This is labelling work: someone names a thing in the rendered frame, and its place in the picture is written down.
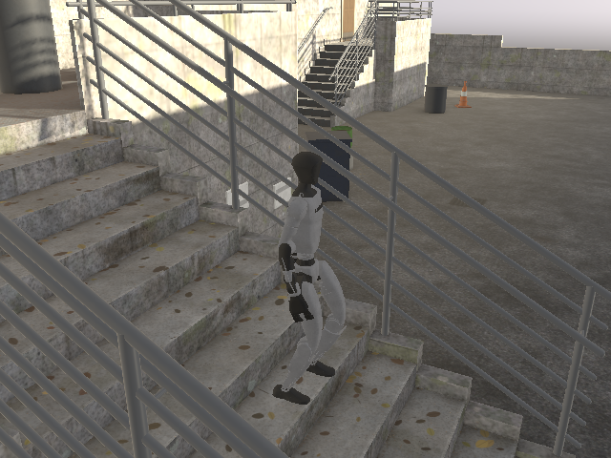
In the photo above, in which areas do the stairs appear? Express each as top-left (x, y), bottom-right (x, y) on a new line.
top-left (0, 111), bottom-right (517, 458)
top-left (298, 45), bottom-right (372, 127)

